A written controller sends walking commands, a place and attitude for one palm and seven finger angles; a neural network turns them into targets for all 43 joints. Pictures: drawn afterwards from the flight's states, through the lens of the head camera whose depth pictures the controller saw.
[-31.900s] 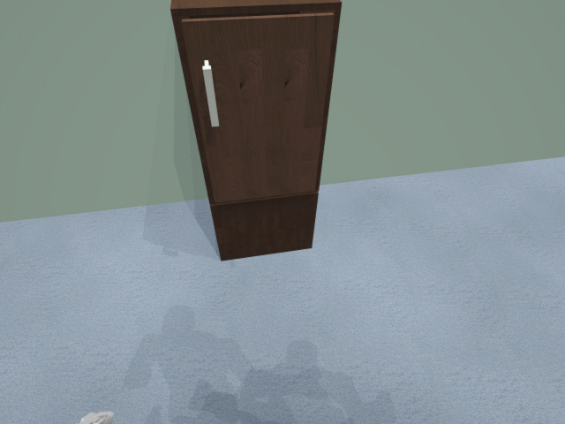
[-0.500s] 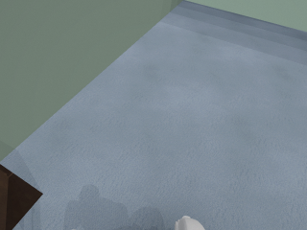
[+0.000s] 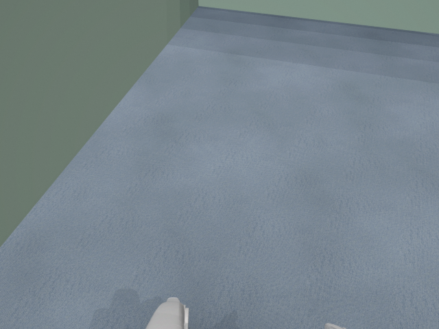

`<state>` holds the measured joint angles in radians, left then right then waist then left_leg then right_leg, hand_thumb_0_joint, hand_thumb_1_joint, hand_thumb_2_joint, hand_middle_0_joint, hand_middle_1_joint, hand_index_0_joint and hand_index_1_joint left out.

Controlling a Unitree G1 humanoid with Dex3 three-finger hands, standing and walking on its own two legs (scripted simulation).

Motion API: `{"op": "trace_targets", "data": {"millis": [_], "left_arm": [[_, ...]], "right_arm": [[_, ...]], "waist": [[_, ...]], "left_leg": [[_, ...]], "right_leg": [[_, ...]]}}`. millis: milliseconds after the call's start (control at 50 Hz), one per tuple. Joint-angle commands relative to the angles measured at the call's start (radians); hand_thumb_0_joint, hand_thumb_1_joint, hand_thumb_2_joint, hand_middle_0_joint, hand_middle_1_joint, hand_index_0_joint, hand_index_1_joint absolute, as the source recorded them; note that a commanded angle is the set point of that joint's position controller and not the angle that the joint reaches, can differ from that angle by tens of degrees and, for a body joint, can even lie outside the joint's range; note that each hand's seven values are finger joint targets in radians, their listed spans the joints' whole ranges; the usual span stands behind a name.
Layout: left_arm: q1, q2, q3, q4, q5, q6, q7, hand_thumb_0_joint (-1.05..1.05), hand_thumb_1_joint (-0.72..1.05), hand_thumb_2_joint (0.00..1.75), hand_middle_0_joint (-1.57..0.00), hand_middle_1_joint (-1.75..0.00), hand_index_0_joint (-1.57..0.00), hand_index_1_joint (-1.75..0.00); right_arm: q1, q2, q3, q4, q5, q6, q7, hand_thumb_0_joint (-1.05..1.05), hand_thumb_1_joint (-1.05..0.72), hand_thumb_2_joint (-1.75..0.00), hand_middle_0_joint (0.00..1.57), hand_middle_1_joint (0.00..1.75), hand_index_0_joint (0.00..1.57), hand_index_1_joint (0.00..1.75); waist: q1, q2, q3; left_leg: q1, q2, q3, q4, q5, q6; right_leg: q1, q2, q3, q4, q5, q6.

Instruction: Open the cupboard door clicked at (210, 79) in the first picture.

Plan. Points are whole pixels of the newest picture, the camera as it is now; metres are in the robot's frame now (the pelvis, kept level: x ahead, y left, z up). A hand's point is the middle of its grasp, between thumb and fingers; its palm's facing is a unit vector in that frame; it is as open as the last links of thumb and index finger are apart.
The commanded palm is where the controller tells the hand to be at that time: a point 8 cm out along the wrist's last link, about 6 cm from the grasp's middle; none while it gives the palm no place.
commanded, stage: walk to a spot facing it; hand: left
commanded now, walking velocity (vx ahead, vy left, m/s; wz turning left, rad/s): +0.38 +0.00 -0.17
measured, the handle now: out of the picture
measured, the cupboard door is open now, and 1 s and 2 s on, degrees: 50 50 50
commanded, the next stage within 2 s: turn to face it in 0.76 s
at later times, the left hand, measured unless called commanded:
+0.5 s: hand (151, 234) +0.35 +0.20 -0.16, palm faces -0.11 -0.98 -0.19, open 7.4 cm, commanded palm none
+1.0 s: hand (199, 194) +0.49 +0.10 -0.18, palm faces -0.11 -0.98 -0.18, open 7.2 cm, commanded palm none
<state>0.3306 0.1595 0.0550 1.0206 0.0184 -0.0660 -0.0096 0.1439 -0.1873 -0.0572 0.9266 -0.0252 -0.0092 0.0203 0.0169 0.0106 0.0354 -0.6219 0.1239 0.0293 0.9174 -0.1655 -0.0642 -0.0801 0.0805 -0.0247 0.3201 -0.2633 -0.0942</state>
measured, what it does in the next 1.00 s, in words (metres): walks ahead: left foot, then right foot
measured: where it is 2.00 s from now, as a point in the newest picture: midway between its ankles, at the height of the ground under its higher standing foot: (254, 246)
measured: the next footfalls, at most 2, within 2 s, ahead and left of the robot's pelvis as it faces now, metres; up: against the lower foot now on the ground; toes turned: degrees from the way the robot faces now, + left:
left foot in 0.18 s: +0.25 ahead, +0.14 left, +0.00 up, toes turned +3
right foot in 0.64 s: +0.41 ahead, -0.14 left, +0.00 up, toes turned -19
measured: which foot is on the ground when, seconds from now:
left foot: up 0.00-0.16, down 0.18-0.66, up 0.68-1.00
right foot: down 0.00-0.18, up 0.20-0.62, down 0.64-1.00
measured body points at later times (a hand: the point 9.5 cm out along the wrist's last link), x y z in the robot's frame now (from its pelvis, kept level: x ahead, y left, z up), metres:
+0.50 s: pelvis +0.25 +0.03 +0.00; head +0.27 +0.03 +0.45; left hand +0.35 +0.26 -0.15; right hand +0.17 -0.21 -0.15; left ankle +0.21 +0.14 -0.74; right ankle +0.32 -0.13 -0.69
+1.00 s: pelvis +0.47 -0.07 +0.00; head +0.48 -0.07 +0.44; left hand +0.49 +0.15 -0.16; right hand +0.49 -0.32 -0.15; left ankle +0.60 +0.03 -0.70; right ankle +0.37 -0.13 -0.74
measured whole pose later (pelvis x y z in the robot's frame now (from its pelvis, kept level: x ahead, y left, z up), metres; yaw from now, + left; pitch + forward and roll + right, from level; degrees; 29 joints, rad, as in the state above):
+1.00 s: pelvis +0.47 -0.07 +0.00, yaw -8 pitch -1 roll -1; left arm 0.32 0.16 0.03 1.10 0.02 -0.08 0.02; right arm 0.19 -0.18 -0.05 1.03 -0.01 -0.01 0.01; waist -0.01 0.00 0.04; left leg -0.57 0.09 0.10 0.81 -0.18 -0.02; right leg -0.01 0.03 -0.18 0.33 -0.32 -0.06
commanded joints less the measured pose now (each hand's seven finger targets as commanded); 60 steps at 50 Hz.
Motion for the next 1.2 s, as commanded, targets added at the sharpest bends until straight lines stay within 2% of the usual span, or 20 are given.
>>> {"op": "trace_targets", "data": {"millis": [0,80,120,140,180,240,320,520,580,600,620,640,700,760,1020,1060,1080,1100,1140,1180], "left_arm": [[0.109,0.143,0.024,-0.008,-0.002,-0.025,0.016,0.0,0.9,0.9,-0.2,-0.3,-0.2,-0.3],[0.127,0.154,0.021,0.019,0.002,-0.021,0.025,0.0,0.9,0.9,-0.2,-0.3,-0.2,-0.3],[0.093,0.161,0.025,0.019,-0.007,-0.022,0.026,0.0,0.9,0.9,-0.2,-0.3,-0.2,-0.3],[0.092,0.148,0.026,0.012,-0.012,-0.022,0.023,0.0,0.9,0.9,-0.2,-0.3,-0.2,-0.3],[0.119,0.101,0.008,-0.019,-0.02,-0.031,0.01,0.0,0.9,0.9,-0.2,-0.3,-0.2,-0.3],[-0.024,0.075,0.019,-0.037,0.005,-0.015,0.0,0.0,0.9,0.9,-0.2,-0.3,-0.2,-0.3],[0.033,0.022,0.015,-0.025,0.012,0.037,-0.02,0.0,0.9,0.9,-0.2,-0.3,-0.2,-0.3],[-0.235,0.047,0.011,-0.101,0.009,0.04,-0.034,0.0,0.9,0.9,-0.2,-0.3,-0.2,-0.3],[-0.127,0.086,0.018,-0.07,0.01,0.023,-0.027,0.0,0.9,0.9,-0.2,-0.3,-0.2,-0.3],[0.021,0.128,0.032,-0.02,0.014,0.011,-0.021,0.0,0.9,0.9,-0.2,-0.3,-0.2,-0.3],[0.186,0.229,0.062,0.027,0.021,-0.001,-0.007,0.0,0.9,0.9,-0.2,-0.3,-0.2,-0.3],[0.251,0.315,0.076,0.044,-0.001,0.003,0.004,0.0,0.9,0.9,-0.2,-0.3,-0.2,-0.3],[0.07,0.19,0.04,0.01,-0.014,0.004,0.023,0.0,0.9,0.9,-0.2,-0.3,-0.2,-0.3],[0.009,0.113,0.009,0.007,-0.007,-0.018,0.02,0.0,0.9,0.9,-0.2,-0.3,-0.2,-0.3],[0.017,0.154,0.005,0.028,0.0,-0.007,0.036,0.0,0.9,0.9,-0.2,-0.3,-0.2,-0.3],[0.021,0.171,0.014,0.016,-0.006,0.008,0.037,0.0,0.9,0.9,-0.2,-0.3,-0.2,-0.3],[0.066,0.149,0.016,0.001,-0.016,0.017,0.037,0.0,0.9,0.9,-0.2,-0.3,-0.2,-0.3],[0.081,0.107,0.008,-0.033,-0.034,0.023,0.035,0.0,0.9,0.9,-0.2,-0.3,-0.2,-0.3],[-0.019,0.114,0.015,-0.099,-0.009,0.043,0.04,0.0,0.9,0.9,-0.2,-0.3,-0.2,-0.3],[-0.045,0.099,0.021,-0.084,0.007,0.058,0.027,0.0,0.9,0.9,-0.2,-0.3,-0.2,-0.3]], "right_arm": [[-0.108,-0.053,-0.008,-0.092,0.004,-0.035,0.001,0.0,-0.9,-0.9,0.2,0.3,0.2,0.3],[-0.123,-0.053,-0.006,-0.087,0.006,-0.047,0.002,0.0,-0.9,-0.9,0.2,0.3,0.2,0.3],[0.072,-0.085,-0.012,-0.019,-0.001,-0.056,-0.015,0.0,-0.9,-0.9,0.2,0.3,0.2,0.3],[0.231,-0.146,-0.027,0.027,-0.008,-0.06,-0.026,0.0,-0.9,-0.9,0.2,0.3,0.2,0.3],[0.419,-0.279,-0.049,0.055,-0.017,-0.054,-0.041,0.0,-0.9,-0.9,0.2,0.3,0.2,0.3],[0.216,-0.132,-0.013,0.026,-0.009,-0.066,-0.041,0.0,-0.9,-0.9,0.2,0.3,0.2,0.3],[0.197,-0.081,0.005,0.058,-0.002,-0.085,-0.044,0.0,-0.9,-0.9,0.2,0.3,0.2,0.3],[0.339,-0.112,0.001,0.134,-0.015,-0.066,-0.032,0.0,-0.9,-0.9,0.2,0.3,0.2,0.3],[0.351,-0.129,0.002,0.147,-0.011,-0.057,-0.032,0.0,-0.9,-0.9,0.2,0.3,0.2,0.3],[0.341,-0.116,0.006,0.148,-0.004,-0.06,-0.03,0.0,-0.9,-0.9,0.2,0.3,0.2,0.3],[0.345,-0.078,0.012,0.126,0.013,-0.066,-0.021,0.0,-0.9,-0.9,0.2,0.3,0.2,0.3],[0.33,-0.05,0.015,0.094,0.022,-0.069,-0.023,0.0,-0.9,-0.9,0.2,0.3,0.2,0.3],[0.177,-0.046,0.002,0.089,0.017,-0.057,-0.027,0.0,-0.9,-0.9,0.2,0.3,0.2,0.3],[0.251,0.01,0.011,0.125,0.007,-0.026,-0.024,0.0,-0.9,-0.9,0.2,0.3,0.2,0.3],[0.085,-0.042,0.013,0.056,0.01,-0.006,-0.013,0.0,-0.9,-0.9,0.2,0.3,0.2,0.3],[0.211,-0.099,0.001,0.075,-0.002,-0.004,-0.018,0.0,-0.9,-0.9,0.2,0.3,0.2,0.3],[0.278,-0.18,-0.014,0.071,-0.016,-0.008,-0.022,0.0,-0.9,-0.9,0.2,0.3,0.2,0.3],[0.324,-0.26,-0.03,0.068,-0.008,-0.008,-0.033,0.0,-0.9,-0.9,0.2,0.3,0.2,0.3],[0.2,-0.264,-0.031,0.029,0.007,0.004,-0.041,0.0,-0.9,-0.9,0.2,0.3,0.2,0.3],[0.079,-0.181,-0.013,-0.012,0.003,0.0,-0.047,0.0,-0.9,-0.9,0.2,0.3,0.2,0.3]], "waist": [[0.025,-0.086,0.047],[0.015,-0.102,0.044],[-0.081,-0.079,-0.028],[-0.141,-0.011,-0.118],[-0.164,0.251,-0.295],[-0.068,0.096,0.013],[0.007,0.119,0.004],[-0.045,0.068,0.092],[0.013,0.051,0.015],[0.078,0.003,-0.065],[0.14,-0.192,-0.199],[0.134,-0.352,-0.261],[0.058,-0.12,-0.069],[-0.028,-0.115,-0.029],[-0.067,-0.112,0.04],[-0.123,-0.061,-0.05],[-0.131,0.131,-0.137],[-0.126,0.344,-0.22],[-0.078,0.106,-0.097],[-0.022,0.103,-0.007]], "left_leg": [[-0.093,-0.01,0.018,-0.119,-0.01,0.014],[0.086,-0.063,0.056,-0.278,-0.057,0.049],[0.393,-0.121,0.095,-0.389,0.019,0.076],[0.665,-0.037,-0.004,-0.4,0.057,0.111],[0.92,0.381,-0.574,-0.579,0.055,0.304],[0.488,0.293,-0.359,-0.689,-0.064,0.247],[0.385,0.185,-0.055,-0.733,0.043,0.19],[0.471,0.189,0.078,-0.747,0.046,0.185],[0.521,0.162,0.132,-0.53,0.308,0.147],[0.429,0.118,0.164,-0.329,0.361,0.116],[0.187,0.016,0.237,-0.03,0.13,0.072],[-0.007,-0.089,0.169,0.267,-0.447,0.041],[-0.054,0.023,-0.004,0.33,-0.239,0.042],[0.065,0.026,0.015,0.188,-0.168,0.027],[0.174,-0.093,0.109,-0.22,-0.033,0.082],[0.368,-0.115,0.087,-0.331,0.146,0.113],[0.556,0.046,-0.14,-0.369,0.458,0.191],[0.671,0.306,-0.524,-0.456,0.851,0.36],[0.434,0.3,-0.512,-0.591,0.209,0.369],[0.243,0.183,-0.41,-0.665,-0.078,0.267]], "right_leg": [[0.123,-0.313,0.223,-0.09,0.426,-0.114],[0.121,-0.307,0.209,-0.006,0.619,-0.086],[0.018,-0.248,0.136,0.178,0.75,-0.042],[-0.153,-0.206,0.112,0.374,0.59,-0.007],[-0.485,-0.028,0.053,0.961,-0.261,0.034],[-0.576,-0.158,0.083,1.057,-0.094,0.046],[-0.489,-0.184,0.051,0.868,0.014,0.072],[-0.41,-0.159,-0.077,0.366,0.111,0.06],[-0.205,-0.101,-0.121,0.237,0.059,0.023],[0.035,-0.107,-0.081,0.206,0.065,-0.005],[0.321,-0.329,0.216,0.147,0.02,-0.082],[0.42,-0.539,0.56,-0.003,0.104,-0.175],[0.143,-0.431,0.296,-0.012,0.423,-0.118],[-0.026,-0.362,0.079,-0.053,0.552,-0.076],[0.066,-0.378,-0.128,0.125,0.94,-0.006],[0.028,-0.341,-0.173,0.392,0.829,0.046],[-0.147,-0.243,-0.196,0.619,0.437,0.103],[-0.362,-0.1,-0.131,0.932,-0.389,0.142],[-0.437,-0.143,0.03,1.018,-0.347,0.129],[-0.448,-0.173,0.049,0.975,-0.186,0.14]]}}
